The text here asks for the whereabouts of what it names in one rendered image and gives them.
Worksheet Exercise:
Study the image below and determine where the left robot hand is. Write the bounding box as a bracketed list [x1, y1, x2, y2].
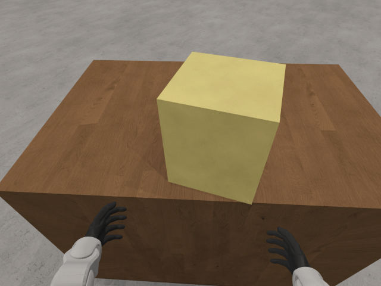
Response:
[85, 201, 127, 246]

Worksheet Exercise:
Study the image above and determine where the right robot hand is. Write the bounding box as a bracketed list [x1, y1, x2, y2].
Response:
[266, 226, 311, 275]

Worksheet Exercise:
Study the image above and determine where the pedestal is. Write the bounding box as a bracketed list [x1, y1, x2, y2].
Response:
[0, 60, 381, 286]

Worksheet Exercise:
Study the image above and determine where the carton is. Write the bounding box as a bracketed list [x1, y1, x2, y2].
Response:
[157, 52, 286, 205]

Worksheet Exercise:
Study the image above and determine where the left robot forearm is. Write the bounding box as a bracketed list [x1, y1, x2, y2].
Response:
[50, 237, 102, 286]

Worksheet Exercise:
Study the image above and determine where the right robot forearm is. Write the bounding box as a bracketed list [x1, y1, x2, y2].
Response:
[292, 267, 330, 286]

